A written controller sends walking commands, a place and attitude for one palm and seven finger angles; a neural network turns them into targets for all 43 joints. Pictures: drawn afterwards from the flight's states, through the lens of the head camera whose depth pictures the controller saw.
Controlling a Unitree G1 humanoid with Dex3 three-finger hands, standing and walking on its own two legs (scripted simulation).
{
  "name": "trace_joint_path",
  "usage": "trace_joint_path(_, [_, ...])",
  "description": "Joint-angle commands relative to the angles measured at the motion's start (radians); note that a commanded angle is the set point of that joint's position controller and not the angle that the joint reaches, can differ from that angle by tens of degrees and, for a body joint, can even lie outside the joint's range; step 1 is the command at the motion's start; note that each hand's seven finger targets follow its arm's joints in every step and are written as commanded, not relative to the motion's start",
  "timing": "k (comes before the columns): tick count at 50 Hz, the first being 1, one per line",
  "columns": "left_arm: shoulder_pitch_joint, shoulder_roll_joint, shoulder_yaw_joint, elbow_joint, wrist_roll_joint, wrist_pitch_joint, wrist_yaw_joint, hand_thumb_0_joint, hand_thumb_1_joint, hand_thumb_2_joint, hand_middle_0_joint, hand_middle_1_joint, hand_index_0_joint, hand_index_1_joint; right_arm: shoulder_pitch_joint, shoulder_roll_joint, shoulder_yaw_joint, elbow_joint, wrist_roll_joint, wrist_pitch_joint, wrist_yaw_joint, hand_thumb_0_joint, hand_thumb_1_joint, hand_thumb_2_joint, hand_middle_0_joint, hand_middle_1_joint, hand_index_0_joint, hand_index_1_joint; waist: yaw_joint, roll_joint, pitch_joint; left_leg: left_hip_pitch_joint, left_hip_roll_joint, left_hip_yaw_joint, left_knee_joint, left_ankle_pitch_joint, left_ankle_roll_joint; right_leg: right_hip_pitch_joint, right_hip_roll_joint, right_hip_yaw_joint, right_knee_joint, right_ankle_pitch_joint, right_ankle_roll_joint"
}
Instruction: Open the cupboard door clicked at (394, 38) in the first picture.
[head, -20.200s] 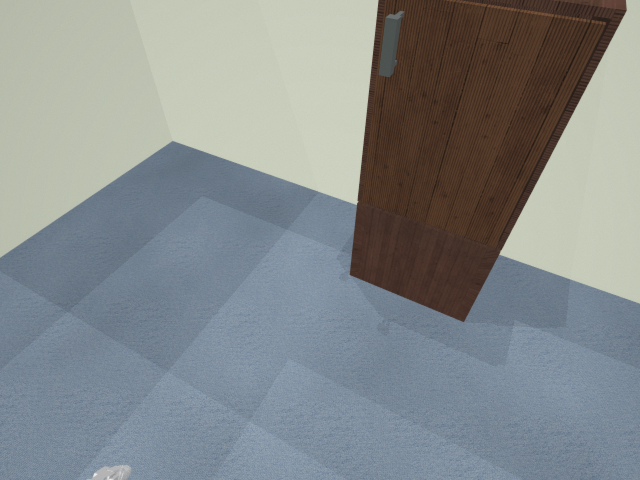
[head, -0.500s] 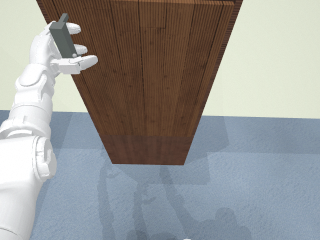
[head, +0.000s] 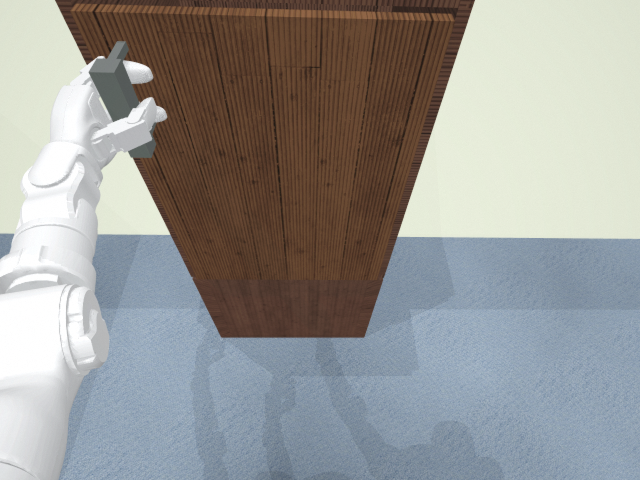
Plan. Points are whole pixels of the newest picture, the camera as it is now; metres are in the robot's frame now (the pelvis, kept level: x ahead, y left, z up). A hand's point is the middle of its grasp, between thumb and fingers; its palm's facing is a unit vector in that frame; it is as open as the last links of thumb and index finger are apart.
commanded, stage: pull the door open along its arc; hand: left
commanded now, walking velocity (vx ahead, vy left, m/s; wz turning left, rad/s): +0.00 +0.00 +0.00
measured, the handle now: (131, 100) +0.54 +0.21 +0.17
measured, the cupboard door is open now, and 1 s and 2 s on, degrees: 0 36 42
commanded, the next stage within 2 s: open thumb and fingers to let go in 1.10 s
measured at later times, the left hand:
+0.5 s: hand (138, 193) +0.39 +0.17 +0.17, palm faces -0.04 -1.00 +0.06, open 6.5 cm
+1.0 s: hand (210, 291) +0.27 +0.09 +0.17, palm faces +0.32 -0.95 +0.02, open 6.5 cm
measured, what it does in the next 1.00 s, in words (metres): stands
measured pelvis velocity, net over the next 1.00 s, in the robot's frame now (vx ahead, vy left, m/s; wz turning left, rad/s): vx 0.00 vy -0.04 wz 0.01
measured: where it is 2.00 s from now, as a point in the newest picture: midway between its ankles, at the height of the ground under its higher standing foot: outside the picture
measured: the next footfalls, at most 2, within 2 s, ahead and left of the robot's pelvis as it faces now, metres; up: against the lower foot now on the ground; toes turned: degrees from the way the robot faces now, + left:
none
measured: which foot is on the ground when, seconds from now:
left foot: down 0.00-1.00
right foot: down 0.00-1.00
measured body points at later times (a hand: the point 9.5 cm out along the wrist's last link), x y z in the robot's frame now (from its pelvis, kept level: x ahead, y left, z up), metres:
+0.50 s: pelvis +0.01 +0.00 +0.01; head +0.01 -0.02 +0.46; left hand +0.38 +0.22 +0.17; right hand +0.15 -0.26 -0.08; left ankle -0.02 +0.09 -0.73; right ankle +0.00 -0.09 -0.73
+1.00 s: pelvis +0.00 -0.04 +0.01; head -0.05 -0.07 +0.46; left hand +0.25 +0.14 +0.17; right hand +0.20 -0.24 -0.07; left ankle -0.02 +0.09 -0.73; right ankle +0.00 -0.09 -0.73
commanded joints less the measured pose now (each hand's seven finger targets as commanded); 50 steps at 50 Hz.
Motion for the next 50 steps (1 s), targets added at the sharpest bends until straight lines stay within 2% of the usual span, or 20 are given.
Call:
trace_joint_path(1, [-0.440, 0.233, 0.051, -0.260, -0.019, -0.070, -0.027, 0.000, 0.900, 0.900, -0.400, -1.350, -0.400, -1.350, 0.093, -0.161, -0.067, -0.089, 0.004, -0.015, -0.015, 0.000, -0.900, -0.900, 0.200, 0.300, 0.200, 0.300, -0.005, 0.042, -0.411, 0.254, -0.004, -0.104, -0.041, 0.415, 0.006, 0.167, 0.006, 0.091, -0.033, 0.399, 0.017])
trace_joint_path(8, [-0.203, 0.190, 0.057, -0.403, -0.056, -0.033, -0.049, 0.000, 0.900, 0.900, -0.400, -1.350, -0.400, -1.350, 0.037, -0.152, -0.072, -0.150, 0.016, 0.000, -0.006, 0.000, -0.900, -0.900, 0.200, 0.300, 0.200, 0.300, 0.051, 0.011, -0.409, 0.270, 0.004, -0.084, -0.056, 0.496, 0.006, 0.237, 0.005, 0.089, -0.034, 0.469, 0.018])
trace_joint_path(15, [0.142, 0.147, 0.075, -0.709, -0.102, 0.062, -0.043, 0.000, 0.900, 0.900, -0.400, -1.350, -0.400, -1.350, -0.059, -0.131, -0.076, -0.235, 0.036, 0.009, 0.005, 0.000, -0.900, -0.900, 0.200, 0.300, 0.200, 0.300, 0.124, -0.015, -0.386, 0.300, 0.007, -0.060, -0.091, 0.581, 0.011, 0.348, -0.005, 0.086, -0.050, 0.547, 0.015])
trace_joint_path(16, [0.190, 0.141, 0.082, -0.787, -0.107, 0.076, -0.040, 0.000, 0.900, 0.900, -0.400, -1.350, -0.400, -1.350, -0.086, -0.125, -0.075, -0.248, 0.038, 0.007, 0.006, 0.000, -0.900, -0.900, 0.200, 0.300, 0.200, 0.300, 0.135, 0.020, -0.383, 0.317, 0.008, -0.057, -0.096, 0.607, 0.009, 0.358, -0.007, 0.091, -0.050, 0.571, 0.015])
trace_joint_path(20, [0.416, 0.105, 0.100, -0.952, -0.127, 0.148, -0.018, 0.000, 0.900, 0.900, -0.400, -1.350, -0.400, -1.350, -0.156, -0.109, -0.070, -0.283, 0.043, 0.006, 0.009, 0.000, -0.900, -0.900, 0.200, 0.300, 0.200, 0.300, 0.157, -0.052, -0.311, 0.306, 0.007, -0.045, -0.122, 0.563, 0.009, 0.392, -0.014, 0.086, -0.067, 0.586, 0.020])
trace_joint_path(21, [0.444, 0.098, 0.106, -0.983, -0.130, 0.169, -0.010, 0.000, 0.900, 0.900, -0.400, -1.350, -0.400, -1.350, -0.179, -0.105, -0.066, -0.288, 0.046, 0.005, 0.009, 0.000, -0.900, -0.900, 0.200, 0.300, 0.200, 0.300, 0.156, -0.040, -0.276, 0.298, 0.006, -0.043, -0.134, 0.534, 0.006, 0.384, -0.014, 0.085, -0.072, 0.576, 0.020])
trace_joint_path(22, [0.423, 0.098, 0.216, -1.062, -0.159, 0.199, 0.109, 0.000, 0.900, 0.900, -0.400, -1.350, -0.400, -1.350, -0.224, -0.071, -0.062, -0.293, 0.047, -0.001, 0.016, 0.000, -0.900, -0.900, 0.200, 0.300, 0.200, 0.300, 0.224, -0.052, -0.265, 0.263, -0.005, -0.048, -0.139, 0.474, -0.005, 0.374, -0.008, 0.075, -0.086, 0.505, 0.018])
trace_joint_path(23, [0.443, -0.003, 0.157, -1.088, -0.155, 0.232, 0.189, 0.000, 0.900, 0.900, -0.400, -1.350, -0.400, -1.350, -0.257, -0.065, -0.059, -0.286, 0.042, -0.003, 0.020, 0.000, -0.900, -0.900, 0.200, 0.300, 0.200, 0.300, 0.202, -0.038, -0.216, 0.260, -0.004, -0.045, -0.155, 0.420, -0.012, 0.352, -0.009, 0.071, -0.099, 0.449, 0.018])
trace_joint_path(24, [0.445, -0.040, 0.134, -1.137, -0.146, 0.246, 0.239, 0.000, 0.900, 0.900, -0.400, -1.350, -0.400, -1.350, -0.267, -0.064, -0.061, -0.276, 0.041, -0.005, 0.021, 0.000, -0.900, -0.900, 0.200, 0.300, 0.200, 0.300, 0.186, -0.038, -0.186, 0.262, -0.002, -0.050, -0.165, 0.383, -0.018, 0.332, -0.008, 0.066, -0.109, 0.400, 0.019])
trace_joint_path(28, [0.527, -0.122, 0.062, -1.294, -0.051, 0.321, 0.410, 0.000, 0.900, 0.900, -0.400, -1.350, -0.400, -1.350, -0.322, -0.042, -0.055, -0.260, 0.026, 0.010, 0.024, 0.000, -0.900, -0.900, 0.200, 0.300, 0.200, 0.300, 0.191, 0.023, -0.203, 0.293, -0.004, -0.047, -0.174, 0.369, -0.022, 0.355, -0.011, 0.072, -0.112, 0.357, 0.014])
trace_joint_path(29, [0.548, -0.154, 0.023, -1.331, -0.031, 0.341, 0.431, 0.000, 0.900, 0.900, -0.400, -1.350, -0.400, -1.350, -0.327, -0.039, -0.053, -0.258, 0.021, 0.016, 0.023, 0.000, -0.900, -0.900, 0.200, 0.300, 0.200, 0.300, 0.182, 0.027, -0.213, 0.306, -0.004, -0.048, -0.176, 0.369, -0.023, 0.363, -0.011, 0.073, -0.114, 0.358, 0.014])
trace_joint_path(30, [0.539, -0.161, 0.005, -1.366, -0.013, 0.350, 0.458, 0.000, 0.900, 0.900, -0.400, -1.350, -0.400, -1.350, -0.332, -0.038, -0.053, -0.254, 0.018, 0.022, 0.020, 0.000, -0.900, -0.900, 0.200, 0.300, 0.200, 0.300, 0.171, -0.007, -0.216, 0.314, -0.002, -0.049, -0.171, 0.365, -0.020, 0.373, -0.014, 0.075, -0.120, 0.359, 0.016])
trace_joint_path(31, [0.564, -0.193, -0.027, -1.401, 0.000, 0.365, 0.475, 0.000, 0.900, 0.900, -0.400, -1.350, -0.400, -1.350, -0.343, -0.031, -0.051, -0.256, 0.014, 0.027, 0.018, 0.000, -0.900, -0.900, 0.200, 0.300, 0.200, 0.300, 0.173, 0.000, -0.228, 0.326, -0.003, -0.049, -0.174, 0.372, -0.020, 0.388, -0.015, 0.080, -0.121, 0.377, 0.015])
trace_joint_path(35, [0.600, -0.277, -0.096, -1.460, 0.005, 0.411, 0.530, 0.000, 0.900, 0.900, -0.400, -1.350, -0.400, -1.350, -0.384, -0.017, -0.040, -0.252, 0.004, 0.046, 0.001, 0.000, -0.900, -0.900, 0.200, 0.300, 0.200, 0.300, 0.165, -0.111, -0.191, 0.340, -0.005, -0.052, -0.183, 0.318, -0.015, 0.413, -0.022, 0.088, -0.164, 0.348, 0.026])
trace_joint_path(37, [0.616, -0.338, -0.138, -1.501, 0.003, 0.426, 0.566, 0.000, 0.900, 0.900, -0.400, -1.350, -0.400, -1.350, -0.415, -0.004, -0.031, -0.251, 0.000, 0.048, -0.004, 0.000, -0.900, -0.900, 0.200, 0.300, 0.200, 0.300, 0.167, -0.088, -0.157, 0.345, -0.011, -0.051, -0.189, 0.297, -0.018, 0.409, -0.028, 0.094, -0.183, 0.325, 0.028])
trace_joint_path(40, [0.658, -0.355, -0.181, -1.572, 0.031, 0.434, 0.594, 0.000, 0.900, 0.900, -0.400, -1.350, -0.400, -1.350, -0.430, 0.000, -0.027, -0.247, -0.011, 0.057, -0.004, 0.000, -0.900, -0.900, 0.200, 0.300, 0.200, 0.300, 0.172, -0.045, -0.147, 0.370, -0.014, -0.055, -0.190, 0.306, -0.019, 0.420, -0.034, 0.100, -0.188, 0.336, 0.022])
trace_joint_path(41, [0.690, -0.385, -0.226, -1.609, 0.042, 0.436, 0.593, 0.000, 0.900, 0.900, -0.400, -1.350, -0.400, -1.350, -0.441, 0.005, -0.024, -0.253, -0.014, 0.058, -0.001, 0.000, -0.900, -0.900, 0.200, 0.300, 0.200, 0.300, 0.171, -0.005, -0.142, 0.379, -0.015, -0.052, -0.192, 0.311, -0.018, 0.419, -0.038, 0.105, -0.188, 0.350, 0.022])
trace_joint_path(45, [0.830, -0.437, -0.291, -1.711, 0.063, 0.439, 0.618, 0.000, 0.900, 0.900, -0.400, -1.350, -0.400, -1.350, -0.452, 0.014, -0.024, -0.262, -0.025, 0.067, 0.009, 0.000, -0.900, -0.900, 0.200, 0.300, 0.200, 0.300, 0.181, -0.026, -0.122, 0.380, -0.012, -0.062, -0.191, 0.318, -0.020, 0.431, -0.042, 0.100, -0.191, 0.362, 0.021])
trace_joint_path(46, [0.856, -0.458, -0.325, -1.734, 0.066, 0.436, 0.618, 0.000, 0.900, 0.900, -0.400, -1.350, -0.400, -1.350, -0.455, 0.016, -0.022, -0.264, -0.026, 0.068, 0.012, 0.000, -0.900, -0.900, 0.200, 0.300, 0.200, 0.300, 0.173, -0.054, -0.116, 0.381, -0.010, -0.065, -0.194, 0.311, -0.018, 0.426, -0.044, 0.102, -0.195, 0.355, 0.025])
trace_joint_path(50, [0.974, -0.514, -0.385, -1.819, 0.075, 0.423, 0.650, 0.000, 0.900, 0.900, -0.400, -1.350, -0.400, -1.350, -0.469, 0.027, -0.026, -0.272, -0.036, 0.063, 0.024, 0.000, -0.900, -0.900, 0.200, 0.300, 0.200, 0.300, 0.183, -0.116, -0.091, 0.369, -0.011, -0.073, -0.181, 0.290, -0.017, 0.421, -0.054, 0.113, -0.208, 0.349, 0.037])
